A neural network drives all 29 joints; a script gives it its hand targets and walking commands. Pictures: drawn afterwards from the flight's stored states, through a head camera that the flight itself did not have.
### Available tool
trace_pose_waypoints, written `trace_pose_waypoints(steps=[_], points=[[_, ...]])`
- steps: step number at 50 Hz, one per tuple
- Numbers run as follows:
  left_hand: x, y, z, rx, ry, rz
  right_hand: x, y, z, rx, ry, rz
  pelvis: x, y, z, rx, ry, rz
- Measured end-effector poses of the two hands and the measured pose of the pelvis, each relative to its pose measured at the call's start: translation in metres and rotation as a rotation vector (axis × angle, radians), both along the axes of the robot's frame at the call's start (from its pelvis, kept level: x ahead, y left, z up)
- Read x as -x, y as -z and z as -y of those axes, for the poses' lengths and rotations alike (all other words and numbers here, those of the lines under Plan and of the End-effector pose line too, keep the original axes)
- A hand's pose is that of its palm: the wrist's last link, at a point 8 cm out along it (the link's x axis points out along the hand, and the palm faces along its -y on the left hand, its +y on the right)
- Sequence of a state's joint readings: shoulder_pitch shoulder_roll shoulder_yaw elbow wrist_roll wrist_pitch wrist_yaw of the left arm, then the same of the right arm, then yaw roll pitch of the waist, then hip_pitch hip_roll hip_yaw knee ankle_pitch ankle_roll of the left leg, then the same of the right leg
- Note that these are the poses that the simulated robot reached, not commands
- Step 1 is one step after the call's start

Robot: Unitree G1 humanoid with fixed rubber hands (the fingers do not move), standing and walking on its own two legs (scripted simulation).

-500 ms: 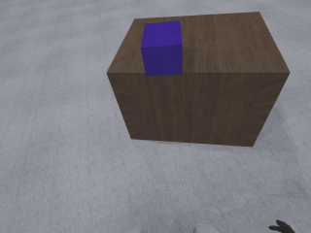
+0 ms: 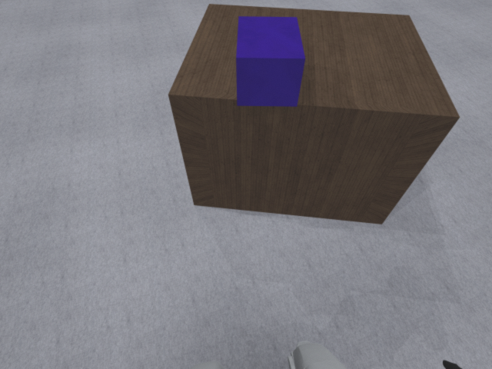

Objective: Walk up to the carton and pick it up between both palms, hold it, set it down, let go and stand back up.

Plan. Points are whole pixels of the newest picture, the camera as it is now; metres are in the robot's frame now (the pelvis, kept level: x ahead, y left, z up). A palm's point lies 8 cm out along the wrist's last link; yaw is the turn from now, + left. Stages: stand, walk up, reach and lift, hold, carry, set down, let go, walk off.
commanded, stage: walk up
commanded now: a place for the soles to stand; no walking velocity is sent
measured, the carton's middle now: (267, 60) +0.95 -0.06 -0.03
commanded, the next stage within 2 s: none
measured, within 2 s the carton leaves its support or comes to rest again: neither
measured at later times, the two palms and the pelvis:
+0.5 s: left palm out of the picture +0.08 +0.27 -0.10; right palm out of the picture +0.09 -0.35 -0.09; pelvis +0.03 -0.04 +0.01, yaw -2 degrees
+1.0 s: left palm out of the picture +0.09 +0.28 -0.11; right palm out of the picture +0.10 -0.34 -0.09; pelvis +0.02 -0.02 +0.00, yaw -3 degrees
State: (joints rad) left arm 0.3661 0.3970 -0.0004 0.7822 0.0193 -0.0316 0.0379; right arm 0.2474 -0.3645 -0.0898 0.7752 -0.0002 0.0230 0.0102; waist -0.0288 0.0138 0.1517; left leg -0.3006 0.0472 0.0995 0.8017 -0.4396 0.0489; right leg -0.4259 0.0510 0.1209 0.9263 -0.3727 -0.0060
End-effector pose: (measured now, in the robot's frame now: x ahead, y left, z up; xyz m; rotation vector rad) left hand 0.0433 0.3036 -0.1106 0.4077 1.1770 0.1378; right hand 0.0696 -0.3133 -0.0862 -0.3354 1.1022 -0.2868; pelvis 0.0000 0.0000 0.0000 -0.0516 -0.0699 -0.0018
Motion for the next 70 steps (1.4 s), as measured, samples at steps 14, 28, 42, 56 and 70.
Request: trace_pose_waypoints(steps=[14,28,42,56,70], points=[[-0.013,0.006,-0.006,0.042,0.004,-0.098,-0.014,-0.033,0.002,0.091,0.012,-0.031,-0.023,-0.015,-0.008,0.012,0.007,-0.058],[-0.044,-0.018,0.041,-0.085,0.050,-0.044,-0.028,0.025,0.048,-0.064,0.041,0.001,-0.035,0.003,0.052,-0.058,0.043,-0.028],[-0.050,-0.030,0.048,-0.099,0.058,0.004,-0.037,0.029,0.049,-0.092,0.043,0.023,-0.032,0.000,0.056,-0.069,0.048,-0.022],[-0.044,0.003,0.009,0.017,0.056,0.004,-0.014,-0.018,0.015,0.036,0.051,0.031,-0.021,-0.006,0.007,0.001,0.055,-0.010],[-0.029,-0.003,0.018,-0.021,0.057,-0.038,-0.002,-0.010,0.029,0.011,0.060,0.036,-0.012,-0.007,0.023,-0.025,0.066,-0.009]])
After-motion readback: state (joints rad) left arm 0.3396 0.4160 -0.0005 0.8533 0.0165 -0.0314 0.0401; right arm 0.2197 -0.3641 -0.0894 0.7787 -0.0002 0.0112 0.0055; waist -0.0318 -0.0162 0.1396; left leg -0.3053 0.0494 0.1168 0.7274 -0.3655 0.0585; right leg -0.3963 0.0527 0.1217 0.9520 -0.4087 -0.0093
